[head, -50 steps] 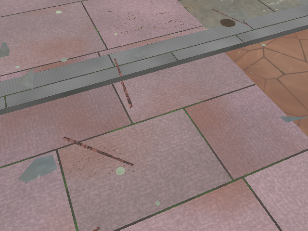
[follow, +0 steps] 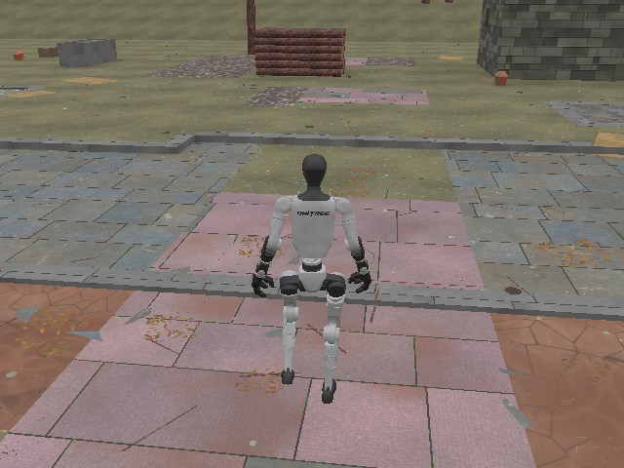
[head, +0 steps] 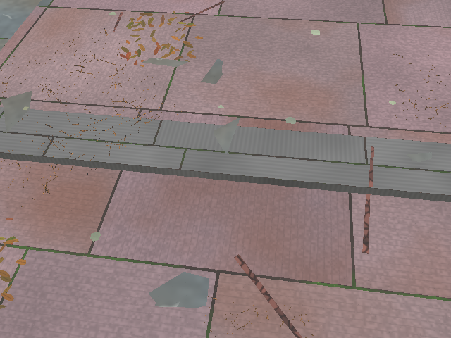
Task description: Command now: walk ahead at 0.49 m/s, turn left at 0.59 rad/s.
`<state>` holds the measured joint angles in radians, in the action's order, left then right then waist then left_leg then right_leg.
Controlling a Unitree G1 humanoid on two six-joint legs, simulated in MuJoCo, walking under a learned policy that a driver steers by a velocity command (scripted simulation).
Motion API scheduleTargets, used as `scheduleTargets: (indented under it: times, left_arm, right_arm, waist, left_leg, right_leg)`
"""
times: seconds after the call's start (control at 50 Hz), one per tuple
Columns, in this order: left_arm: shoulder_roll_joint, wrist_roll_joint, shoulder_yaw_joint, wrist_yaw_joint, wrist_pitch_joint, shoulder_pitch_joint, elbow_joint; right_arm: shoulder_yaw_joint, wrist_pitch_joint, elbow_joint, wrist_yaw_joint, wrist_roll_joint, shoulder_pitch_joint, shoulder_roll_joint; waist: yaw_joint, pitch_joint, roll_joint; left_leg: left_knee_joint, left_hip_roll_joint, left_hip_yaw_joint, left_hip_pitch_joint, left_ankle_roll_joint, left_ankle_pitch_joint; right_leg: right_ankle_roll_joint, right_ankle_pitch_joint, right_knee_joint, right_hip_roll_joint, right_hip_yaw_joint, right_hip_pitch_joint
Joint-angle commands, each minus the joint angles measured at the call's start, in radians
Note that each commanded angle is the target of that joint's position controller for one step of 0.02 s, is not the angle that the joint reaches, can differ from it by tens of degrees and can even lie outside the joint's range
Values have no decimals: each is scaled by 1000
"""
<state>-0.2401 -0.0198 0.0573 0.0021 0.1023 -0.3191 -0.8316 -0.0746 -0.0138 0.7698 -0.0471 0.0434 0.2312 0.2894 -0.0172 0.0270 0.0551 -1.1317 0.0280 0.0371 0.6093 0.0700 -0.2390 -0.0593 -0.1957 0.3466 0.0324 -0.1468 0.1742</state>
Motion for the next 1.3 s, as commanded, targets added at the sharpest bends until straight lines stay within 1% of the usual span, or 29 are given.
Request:
scheduleTargets:
  times: [0.02,0.12,0.2,0.24,0.28,0.3,0.32,0.34,0.36,0.38,0.4,0.42,0.46,0.52,0.6,0.7,0.76,0.78,0.8,0.82,0.84,0.86,0.9,0.92,0.96,1.08,1.16,1.28,1.3]
  left_arm:
    - [-76,2,11,4,24,-17,35]
    - [-100,3,12,-1,16,-72,5]
    - [-136,0,17,-16,-6,-140,-31]
    - [-164,-2,21,-25,-23,-154,-47]
    - [-192,1,25,-30,-42,-152,-51]
    - [-186,-2,22,-29,-45,-140,-31]
    - [-66,12,-8,-7,-37,-171,42]
    - [-133,9,9,-2,-29,-81,80]
    - [-134,14,9,2,-22,17,101]
    - [-110,20,-4,2,-11,15,94]
    - [-101,9,-5,3,-15,-2,74]
    - [-95,-10,-6,5,-33,-34,62]
    - [-83,-26,-6,16,-65,-70,41]
    - [-70,-16,-5,31,-79,-6,47]
    - [-53,-2,-11,27,-74,90,63]
    - [-45,-6,-21,27,-66,180,82]
    - [-79,-18,-8,25,-58,78,61]
    - [-94,-18,1,21,-50,-13,34]
    - [-113,-24,11,16,-36,-108,9]
    - [-212,-26,35,8,-31,-176,11]
    - [-280,4,56,2,-46,-132,27]
    - [-245,47,58,8,-61,-90,48]
    - [-129,30,27,0,-90,40,72]
    - [-111,28,22,-4,-98,55,71]
    - [-126,14,27,-2,-101,51,67]
    - [-178,9,49,-4,-113,39,79]
    - [-188,4,58,-8,-127,23,83]
    - [-194,-6,65,-3,-136,38,91]
    - [-195,-5,68,0,-138,35,88]
  right_arm:
    - [9,1,-72,-16,0,-19,0]
    - [31,-9,-130,-35,-8,-205,-25]
    - [33,-9,-166,-39,-1,-293,-15]
    - [26,-8,-162,-30,5,-262,-2]
    - [4,-19,-104,-15,11,-64,37]
    - [-22,-25,-46,1,22,119,93]
    - [-48,-24,-50,18,18,154,199]
    - [-51,-13,-68,28,-13,198,213]
    - [-44,-8,-37,41,-18,174,180]
    - [-31,-15,-25,46,-26,128,130]
    - [-19,-25,-21,46,-25,82,91]
    - [-8,-34,-19,45,-30,48,65]
    - [2,-57,-7,37,-35,49,46]
    - [-1,-72,31,33,-35,95,70]
    - [14,-79,66,37,-28,125,52]
    - [26,-73,105,64,-27,149,49]
    - [15,-61,112,87,-27,123,87]
    - [10,-55,110,92,-27,109,100]
    - [5,-51,100,92,-34,89,116]
    - [12,-55,57,92,-35,104,89]
    - [24,-46,42,81,-57,225,8]
    - [26,-34,64,76,-13,210,50]
    - [19,-24,41,71,-12,77,64]
    - [18,-9,24,71,-5,46,61]
    - [25,26,30,72,-1,79,34]
    - [21,50,-2,82,-11,-3,46]
    - [19,50,-25,87,-20,-67,55]
    - [26,26,-41,95,-40,-69,59]
    - [28,18,-41,93,-41,-48,63]
  waist:
    - [23,14,-117]
    - [-17,46,-123]
    - [-42,68,-124]
    - [-20,32,-145]
    - [68,-91,-143]
    - [148,-198,-86]
    - [110,-316,147]
    - [146,-382,106]
    - [139,-237,13]
    - [95,-139,-22]
    - [46,-86,-67]
    - [5,-67,-58]
    - [-20,-69,-39]
    - [-12,-16,-24]
    - [9,27,-12]
    - [48,27,20]
    - [5,-20,39]
    - [-31,-58,26]
    - [-83,-102,-13]
    - [-93,-199,-142]
    - [6,-345,-339]
    - [-14,-358,-162]
    - [16,-97,-29]
    - [27,-50,-41]
    - [40,-69,-80]
    - [3,-93,-143]
    - [-27,-71,-163]
    - [-26,-77,-180]
    - [-19,-102,-176]
  left_leg:
    - [38,48,26,119,-11,104]
    - [332,37,-77,50,-3,260]
    - [473,9,-143,18,35,144]
    - [515,-53,-184,-74,71,32]
    - [592,-133,-193,-324,122,-8]
    - [627,-83,-84,-595,166,-31]
    - [660,242,403,-940,278,-146]
    - [816,354,742,-981,342,-43]
    - [818,308,527,-905,302,113]
    - [827,275,406,-753,268,264]
    - [844,221,317,-640,222,352]
    - [865,180,253,-555,201,402]
    - [902,144,194,-490,193,460]
    - [970,128,117,-474,171,434]
    - [941,107,-24,-499,105,750]
    - [872,124,-108,-588,65,815]
    - [677,150,-111,-653,48,1009]
    - [540,141,-116,-654,41,993]
    - [339,98,-146,-597,17,820]
    - [9,1,-187,-393,-17,337]
    - [-288,-180,-90,-113,-56,-387]
    - [-309,-92,28,-84,-58,-322]
    - [-193,-25,18,-45,-75,-225]
    - [-110,-3,20,-64,-83,-201]
    - [-51,-21,-3,-136,-97,-153]
    - [127,-20,18,-77,-123,-96]
    - [221,-28,40,-51,-126,-100]
    - [382,-81,52,-158,-88,-168]
    - [427,-92,50,-210,-77,-188]
  right_leg:
    - [-116,211,-208,-291,171,-43]
    - [-79,311,-193,-259,16,-65]
    - [-68,431,-137,-297,-29,-200]
    - [-55,737,-5,-306,-70,-257]
    - [-42,879,307,-300,-108,-230]
    - [-13,671,571,-281,-114,-52]
    - [41,-109,920,-158,-107,383]
    - [59,-344,1099,-37,77,546]
    - [47,-212,1077,-105,143,629]
    - [41,-141,984,-137,142,579]
    - [41,-124,895,-163,147,509]
    - [48,-127,847,-172,152,437]
    - [57,-116,799,-165,140,369]
    - [60,-1,715,-170,127,430]
    - [50,131,540,-128,121,434]
    - [7,212,326,-57,71,353]
    - [-41,71,266,5,44,254]
    - [-61,70,206,29,47,174]
    - [-86,240,85,15,83,47]
    - [-156,731,149,-207,336,-164]
    - [-375,1163,137,-442,706,-387]
    - [-380,954,79,-409,664,-314]
    - [-295,536,-21,-299,524,-39]
    - [-254,462,-48,-248,480,36]
    - [-217,423,-62,-191,431,104]
    - [-156,67,-89,-148,498,79]
    - [-142,-116,-104,-148,593,45]
    - [-145,11,-57,-141,681,25]
    - [-147,-76,-62,-132,699,31]
